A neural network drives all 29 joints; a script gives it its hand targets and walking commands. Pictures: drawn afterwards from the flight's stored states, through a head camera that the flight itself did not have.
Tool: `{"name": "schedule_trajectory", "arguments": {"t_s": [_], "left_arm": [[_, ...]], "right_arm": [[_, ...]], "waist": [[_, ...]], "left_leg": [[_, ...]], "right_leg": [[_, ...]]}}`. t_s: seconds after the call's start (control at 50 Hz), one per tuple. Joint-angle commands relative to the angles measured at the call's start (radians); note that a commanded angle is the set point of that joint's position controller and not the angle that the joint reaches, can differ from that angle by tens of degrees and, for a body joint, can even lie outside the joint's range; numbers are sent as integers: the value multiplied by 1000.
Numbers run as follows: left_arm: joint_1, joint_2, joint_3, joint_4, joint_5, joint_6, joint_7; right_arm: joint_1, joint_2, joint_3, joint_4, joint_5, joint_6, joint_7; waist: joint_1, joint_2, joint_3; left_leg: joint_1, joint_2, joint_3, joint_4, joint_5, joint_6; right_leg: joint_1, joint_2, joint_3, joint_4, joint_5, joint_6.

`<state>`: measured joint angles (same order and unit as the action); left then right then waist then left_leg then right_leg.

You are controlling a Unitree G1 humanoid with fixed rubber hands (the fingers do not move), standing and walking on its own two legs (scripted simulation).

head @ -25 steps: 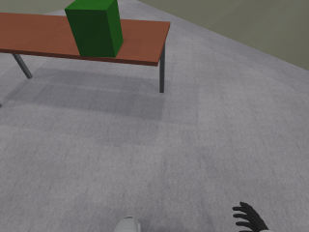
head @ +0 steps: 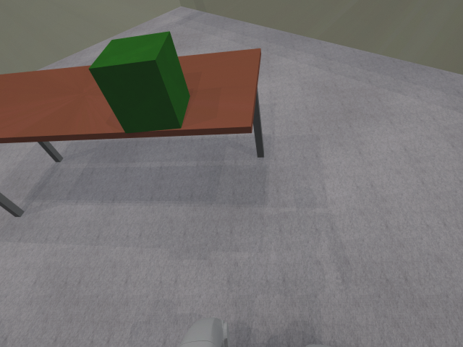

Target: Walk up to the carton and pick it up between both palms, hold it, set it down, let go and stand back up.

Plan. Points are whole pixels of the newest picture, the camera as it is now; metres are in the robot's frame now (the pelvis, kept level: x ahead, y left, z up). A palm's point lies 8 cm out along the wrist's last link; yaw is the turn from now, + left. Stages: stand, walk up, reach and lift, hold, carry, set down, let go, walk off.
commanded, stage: walk up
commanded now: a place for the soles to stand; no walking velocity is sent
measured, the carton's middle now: (146, 84) +0.93 +0.30 +0.02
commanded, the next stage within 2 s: none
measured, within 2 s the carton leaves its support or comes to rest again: neither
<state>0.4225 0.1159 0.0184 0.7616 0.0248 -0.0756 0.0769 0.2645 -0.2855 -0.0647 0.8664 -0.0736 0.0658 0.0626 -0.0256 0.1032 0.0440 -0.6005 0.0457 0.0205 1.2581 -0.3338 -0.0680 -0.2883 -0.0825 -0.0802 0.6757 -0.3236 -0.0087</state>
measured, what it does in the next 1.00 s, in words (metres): walks ahead: left foot, then right foot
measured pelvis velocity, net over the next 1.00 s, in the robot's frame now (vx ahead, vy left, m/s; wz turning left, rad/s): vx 0.32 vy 0.29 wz -0.03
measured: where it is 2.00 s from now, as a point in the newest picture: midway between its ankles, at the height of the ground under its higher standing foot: (159, 321)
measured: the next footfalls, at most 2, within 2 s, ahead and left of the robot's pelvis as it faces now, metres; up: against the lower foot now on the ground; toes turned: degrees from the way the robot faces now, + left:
left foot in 0.28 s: +0.28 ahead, +0.28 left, +0.00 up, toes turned +7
right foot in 0.56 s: +0.31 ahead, +0.09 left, +0.00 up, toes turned -8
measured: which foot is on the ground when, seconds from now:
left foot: up 0.00-0.26, down 0.28-0.58, up 0.60-1.00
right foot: down 0.00-0.30, up 0.32-0.54, down 0.56-1.00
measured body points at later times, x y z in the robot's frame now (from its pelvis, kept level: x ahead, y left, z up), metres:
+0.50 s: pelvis +0.19 +0.15 -0.02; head +0.20 +0.16 +0.43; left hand +0.29 +0.40 -0.14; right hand +0.28 -0.09 -0.14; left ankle +0.24 +0.27 -0.72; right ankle +0.20 +0.05 -0.68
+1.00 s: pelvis +0.32 +0.29 -0.02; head +0.36 +0.27 +0.43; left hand +0.38 +0.55 -0.13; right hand +0.44 +0.04 -0.16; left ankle +0.43 +0.45 -0.72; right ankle +0.27 +0.09 -0.72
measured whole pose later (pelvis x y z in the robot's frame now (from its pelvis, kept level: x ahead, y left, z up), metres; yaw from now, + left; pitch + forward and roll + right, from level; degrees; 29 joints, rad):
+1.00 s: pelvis +0.32 +0.29 -0.02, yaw -2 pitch -2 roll -2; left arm 0.38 0.20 0.04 0.71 0.05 -0.05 0.08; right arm 0.17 -0.27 -0.04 0.75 -0.04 0.09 0.07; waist 0.02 0.09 0.11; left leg -0.54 0.15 0.00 0.84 -0.22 -0.04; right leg -0.23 -0.14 -0.04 0.74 -0.46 0.10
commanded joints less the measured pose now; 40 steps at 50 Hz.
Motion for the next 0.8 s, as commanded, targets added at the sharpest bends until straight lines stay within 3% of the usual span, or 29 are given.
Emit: {"name": "schedule_trajectory", "arguments": {"t_s": [0.0, 0.02, 0.06, 0.08, 0.1, 0.14, 0.16, 0.18, 0.22, 0.26, 0.28, 0.3, 0.32, 0.34, 0.38, 0.42, 0.46, 0.52, 0.54, 0.56, 0.58, 0.6, 0.64, 0.66, 0.68, 0.7, 0.72, 0.76, 0.78], "left_arm": [[39, 193, 74, -66, 11, -43, -5], [17, 199, 76, -55, 21, -42, -7], [57, 191, 74, -53, 30, -44, -4], [52, 209, 81, -50, 37, -40, -3], [28, 210, 87, -53, 41, -44, -1], [2, 262, 97, -51, 45, -33, -3], [-27, 273, 96, -59, 40, -35, 0], [-34, 284, 98, -58, 44, -29, 0], [-63, 299, 94, -61, 44, -12, -6], [-7, 246, 70, -33, 51, 17, -30], [76, 148, 35, -50, 45, 17, -42], [130, 125, 37, -74, 13, 24, -48], [81, 176, 50, -104, 10, 39, -34], [-14, 182, 50, -125, 25, 45, -35], [18, 157, 43, -113, 33, 34, -29], [31, 156, 41, -100, 27, 35, -22], [3, 141, 39, -132, 31, 36, -15], [36, 123, 44, -131, 17, 21, 0], [77, 129, 45, -113, 12, 14, -1], [133, 202, 71, -114, 17, 8, 5], [155, 279, 89, -140, 15, 13, 10], [112, 311, 101, -157, -1, 25, 34], [23, 252, 81, -137, -18, 20, 47], [-23, 241, 75, -132, -13, 13, 44], [-39, 183, 64, -133, -10, 0, 36], [-36, 190, 60, -125, 0, -12, 29], [-31, 184, 62, -115, 8, -16, 20], [-50, 209, 65, -124, 17, -27, 16], [-44, 226, 73, -139, 20, -30, 18]], "right_arm": [[-22, -30, -8, -68, -3, -16, 7], [-27, -18, -3, -79, 9, -17, 10], [-108, -13, 6, -123, 1, -17, 13], [-129, -18, 6, -140, 14, -19, 13], [-141, -14, 16, -146, 13, -24, 15], [-198, 1, 25, -176, 34, -32, 30], [-188, -17, 16, -188, 31, -39, 37], [-139, -18, 7, -180, 32, -40, 34], [-77, -28, 8, -163, 34, -42, 26], [76, -104, -24, -108, 29, -58, 5], [148, -160, -26, -132, 23, -76, -12], [196, -237, -46, -123, 40, -65, -31], [167, -248, -55, -139, 76, -54, -44], [80, -206, -45, -158, 79, -50, -54], [-31, -121, -22, -177, 50, -62, -65], [-101, -67, -5, -200, 40, -58, -59], [-90, -42, 13, -200, 27, -57, -56], [-127, -57, 12, -210, 31, -31, -45], [-127, -43, 23, -204, 24, -23, -37], [-132, -1, 29, -206, 18, -20, -25], [-110, 1, 31, -229, 11, 0, -18], [-130, -62, -1, -239, 19, 24, -9], [-84, -77, 0, -213, 22, 24, -13], [-74, -55, 0, -196, 20, 11, -11], [-80, -51, 4, -180, 10, 3, -12], [-27, -43, 2, -160, 8, 4, -10], [-46, -40, 2, -147, 7, 1, -6], [-50, -24, -2, -150, 9, 2, -6], [-77, -50, -3, -165, 12, 7, -5]], "waist": [[24, -232, 7], [5, -280, 22], [48, -276, 42], [51, -284, 75], [44, -281, 89], [63, -310, 87], [46, -274, 88], [25, -319, 47], [2, -269, 78], [-67, -67, 9], [-79, 114, -67], [-77, 219, -121], [-85, 253, -185], [-85, 145, -59], [-20, 187, -3], [9, 160, -37], [-10, 151, -25], [34, 95, -21], [68, 42, -32], [89, -82, -66], [83, -243, -69], [93, -248, -21], [42, -296, 137], [16, -257, 128], [11, -240, 167], [8, -260, 119], [18, -271, 57], [-4, -280, -3], [28, -301, -29]], "left_leg": [[-196, 69, -41, -55, 86, -19], [-196, 81, -36, -92, 96, -25], [-236, 104, -29, -178, 144, -18], [-223, 132, -42, -218, 150, -25], [-176, 163, -52, -334, 172, -10], [-46, 156, -1, -412, 239, -9], [63, 160, -23, -437, 287, 10], [113, 129, 7, -443, 226, 19], [279, 104, 40, -530, 173, 25], [506, 16, 83, -653, 112, 31], [565, 152, -129, -702, 66, 78], [655, 301, -502, -877, 48, 228], [604, 397, -676, -1006, -239, 280], [478, 370, -532, -997, -306, 257], [442, 327, -353, -916, -130, 264], [297, 283, -194, -898, -15, 251], [298, 289, -168, -855, 86, 284], [169, 226, -49, -738, 60, 237], [64, 201, -49, -671, -57, 202], [-75, 110, 0, -500, -273, 138], [-171, -16, 46, -206, -381, 69], [-199, -1, -46, -78, -374, 47], [-278, 65, -115, -14, -221, 26], [-252, 69, -100, -18, -178, 18], [-258, 66, -95, -38, -106, 9], [-201, 76, -87, -38, -63, -15], [-155, 67, -60, -40, -37, -19], [-127, 65, -57, -28, -30, -15], [-133, 76, -48, -75, 13, -23]], "right_leg": [[165, -187, 280, -353, -62, -151], [146, -191, 263, -362, -31, -173], [208, -206, 244, -332, 74, -187], [169, -228, 255, -354, 21, -189], [149, -213, 185, -337, 39, -165], [51, -188, 174, -368, -72, -151], [-20, -218, 178, -355, -95, -146], [-12, -232, 195, -350, -110, -159], [-102, -216, 136, -277, -52, -138], [-123, -105, 28, 105, -23, -86], [-191, -32, -6, 409, -95, -50], [-358, 139, 64, 613, -352, -24], [-395, 86, 143, 729, -367, -30], [-404, 43, 168, 736, -331, -29], [-386, 23, 143, 667, -281, -18], [-203, 31, 87, 520, -230, -4], [-177, 36, 50, 351, -266, -15], [46, 75, -11, 29, 24, -39], [179, 70, 29, -22, 112, -38], [282, -41, 255, -98, 29, -41], [214, -308, 763, -348, -433, -122], [141, -412, 1008, -490, -650, -198], [122, -368, 748, -413, -453, -200], [86, -309, 621, -396, -362, -190], [82, -283, 564, -387, -202, -141], [76, -270, 480, -354, -43, -135], [85, -228, 374, -317, 187, -157], [113, -223, 295, -239, 479, -185], [193, -203, 263, -209, 522, -181]]}}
